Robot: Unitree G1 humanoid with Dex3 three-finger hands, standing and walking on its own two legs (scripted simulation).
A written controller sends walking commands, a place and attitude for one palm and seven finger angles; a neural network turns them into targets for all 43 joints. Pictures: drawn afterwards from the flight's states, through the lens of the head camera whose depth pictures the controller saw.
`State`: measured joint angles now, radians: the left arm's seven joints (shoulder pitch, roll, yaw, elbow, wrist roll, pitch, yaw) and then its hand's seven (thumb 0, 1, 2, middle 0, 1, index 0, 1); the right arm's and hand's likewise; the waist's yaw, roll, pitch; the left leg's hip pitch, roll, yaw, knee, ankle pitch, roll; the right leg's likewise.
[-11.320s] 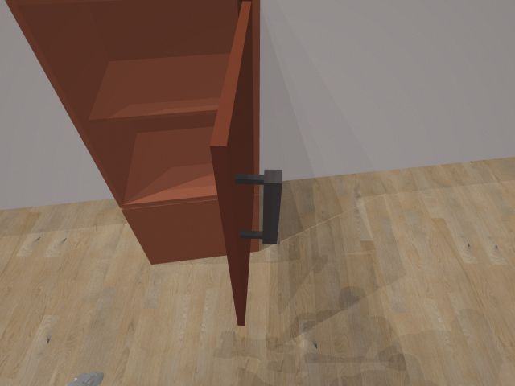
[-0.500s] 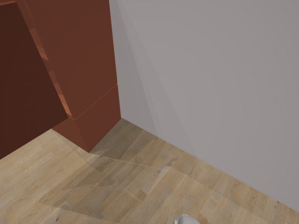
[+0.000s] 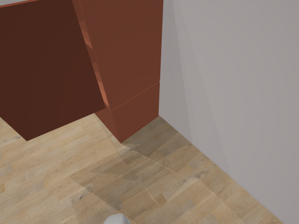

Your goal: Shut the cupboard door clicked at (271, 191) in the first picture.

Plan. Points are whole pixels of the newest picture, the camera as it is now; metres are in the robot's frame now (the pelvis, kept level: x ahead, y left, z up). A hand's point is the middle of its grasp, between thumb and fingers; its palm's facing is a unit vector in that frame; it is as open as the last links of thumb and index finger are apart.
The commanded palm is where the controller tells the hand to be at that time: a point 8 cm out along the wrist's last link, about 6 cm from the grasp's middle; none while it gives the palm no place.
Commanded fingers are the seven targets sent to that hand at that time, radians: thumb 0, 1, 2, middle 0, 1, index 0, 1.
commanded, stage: turn to face it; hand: left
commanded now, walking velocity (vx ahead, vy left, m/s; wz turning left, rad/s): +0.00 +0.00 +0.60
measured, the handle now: out of the picture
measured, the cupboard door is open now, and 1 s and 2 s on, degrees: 79 79 79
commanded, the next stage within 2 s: take the last steps up to it in 0.88 s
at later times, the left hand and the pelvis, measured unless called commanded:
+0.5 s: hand out of the picture +0.04 +0.27 -0.16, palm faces +0.32 -0.91 -0.27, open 7.4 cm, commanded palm none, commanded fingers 0.00 0.90 0.90 -0.20 -0.30 -0.20 -0.30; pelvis +0.01 +0.03 +0.00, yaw +18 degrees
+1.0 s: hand out of the picture -0.08 +0.17 -0.16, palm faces +0.53 -0.81 -0.27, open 7.4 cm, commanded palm none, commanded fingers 0.00 0.90 0.90 -0.20 -0.30 -0.20 -0.30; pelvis -0.01 -0.02 +0.00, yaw +31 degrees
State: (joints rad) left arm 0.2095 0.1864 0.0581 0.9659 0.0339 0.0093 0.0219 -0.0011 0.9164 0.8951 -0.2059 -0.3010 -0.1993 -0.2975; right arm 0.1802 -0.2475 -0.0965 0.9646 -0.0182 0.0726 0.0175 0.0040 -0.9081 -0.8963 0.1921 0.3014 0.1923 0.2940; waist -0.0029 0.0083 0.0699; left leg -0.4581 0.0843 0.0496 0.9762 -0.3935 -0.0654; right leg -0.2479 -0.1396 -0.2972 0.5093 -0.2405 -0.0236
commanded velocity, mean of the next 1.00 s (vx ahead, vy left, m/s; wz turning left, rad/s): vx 0.01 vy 0.00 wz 0.44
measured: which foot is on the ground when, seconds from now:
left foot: up 0.00-0.12, down 0.14-0.64, up 0.66-1.00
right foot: down 0.00-0.14, up 0.16-0.62, down 0.64-1.00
